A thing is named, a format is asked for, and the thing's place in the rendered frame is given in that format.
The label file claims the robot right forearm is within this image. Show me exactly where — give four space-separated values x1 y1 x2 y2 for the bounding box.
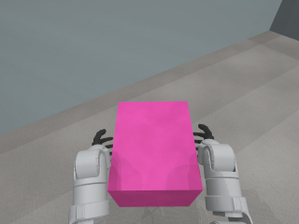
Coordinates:
197 139 253 224

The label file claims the robot left hand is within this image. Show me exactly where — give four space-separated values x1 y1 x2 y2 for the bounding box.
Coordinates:
92 129 113 156

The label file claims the carton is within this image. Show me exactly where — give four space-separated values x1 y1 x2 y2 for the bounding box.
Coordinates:
107 101 203 207

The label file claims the robot left forearm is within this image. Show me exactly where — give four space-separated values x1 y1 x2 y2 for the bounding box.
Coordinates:
68 144 111 224

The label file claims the robot right hand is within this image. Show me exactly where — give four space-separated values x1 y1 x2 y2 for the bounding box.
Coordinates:
193 124 214 158

